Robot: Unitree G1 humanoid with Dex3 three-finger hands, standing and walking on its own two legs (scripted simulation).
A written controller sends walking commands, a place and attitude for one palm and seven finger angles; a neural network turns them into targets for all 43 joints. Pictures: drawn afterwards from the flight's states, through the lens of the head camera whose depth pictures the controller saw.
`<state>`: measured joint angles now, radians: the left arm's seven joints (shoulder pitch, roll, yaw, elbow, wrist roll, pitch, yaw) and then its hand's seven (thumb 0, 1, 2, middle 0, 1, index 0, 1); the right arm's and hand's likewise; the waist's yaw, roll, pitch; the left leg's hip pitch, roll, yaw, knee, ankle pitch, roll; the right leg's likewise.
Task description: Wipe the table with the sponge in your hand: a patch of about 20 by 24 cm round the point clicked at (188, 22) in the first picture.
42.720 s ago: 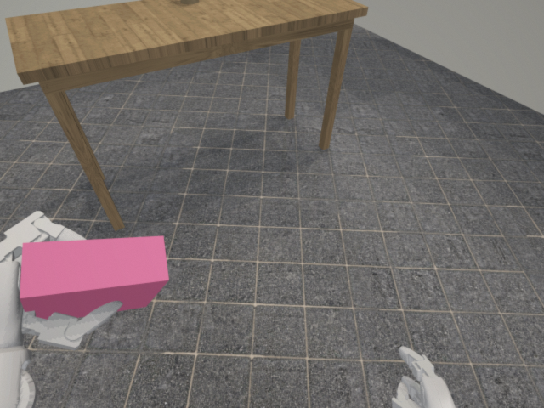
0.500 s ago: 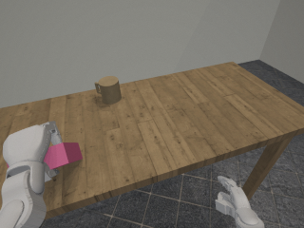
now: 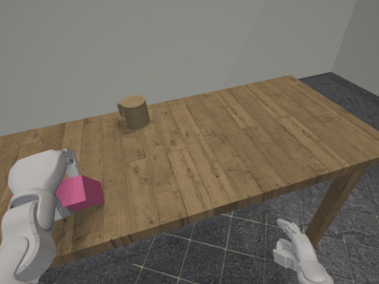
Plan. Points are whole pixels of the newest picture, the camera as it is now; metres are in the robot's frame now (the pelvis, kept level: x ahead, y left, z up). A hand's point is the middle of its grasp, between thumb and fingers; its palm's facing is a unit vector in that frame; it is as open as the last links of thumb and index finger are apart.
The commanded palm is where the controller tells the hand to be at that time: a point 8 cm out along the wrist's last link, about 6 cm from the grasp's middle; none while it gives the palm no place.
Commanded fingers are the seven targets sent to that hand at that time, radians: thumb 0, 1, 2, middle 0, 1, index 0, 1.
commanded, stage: lift the sponge slowly off the table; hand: left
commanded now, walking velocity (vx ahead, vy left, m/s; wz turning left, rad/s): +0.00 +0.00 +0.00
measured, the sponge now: (68, 199) +0.24 +0.32 +0.07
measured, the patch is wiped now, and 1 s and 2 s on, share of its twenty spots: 1.00 1.00 1.00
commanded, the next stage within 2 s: bring the sponge back beside the body in 1.38 s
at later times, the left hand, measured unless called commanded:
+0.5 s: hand (50, 178) +0.22 +0.30 +0.17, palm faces +0.12 -0.04 -0.99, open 9.1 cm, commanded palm +0.19 +0.30 +0.24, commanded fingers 0.00 0.10 1.30 -1.20 -1.60 -1.20 -1.60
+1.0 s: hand (34, 161) +0.23 +0.31 +0.21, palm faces +0.25 -0.06 -0.97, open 9.1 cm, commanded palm +0.18 +0.30 +0.28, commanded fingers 0.00 0.10 1.30 -1.20 -1.60 -1.20 -1.60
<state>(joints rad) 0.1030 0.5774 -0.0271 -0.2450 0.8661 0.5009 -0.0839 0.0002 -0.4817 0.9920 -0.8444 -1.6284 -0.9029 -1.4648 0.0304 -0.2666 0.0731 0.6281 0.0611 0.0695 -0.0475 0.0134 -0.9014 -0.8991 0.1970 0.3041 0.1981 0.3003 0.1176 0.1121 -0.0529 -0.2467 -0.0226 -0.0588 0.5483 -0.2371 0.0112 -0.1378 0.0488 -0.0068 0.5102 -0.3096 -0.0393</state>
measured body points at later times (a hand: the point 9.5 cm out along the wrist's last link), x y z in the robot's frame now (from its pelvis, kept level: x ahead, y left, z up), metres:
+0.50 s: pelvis -0.01 -0.01 +0.00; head -0.05 -0.06 +0.45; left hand +0.21 +0.30 +0.22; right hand +0.25 -0.21 -0.06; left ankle +0.04 +0.11 -0.73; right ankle -0.02 -0.10 -0.73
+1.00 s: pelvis -0.02 +0.01 +0.00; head -0.07 -0.03 +0.45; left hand +0.21 +0.31 +0.26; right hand +0.24 -0.17 -0.06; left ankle +0.04 +0.11 -0.73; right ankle -0.02 -0.10 -0.73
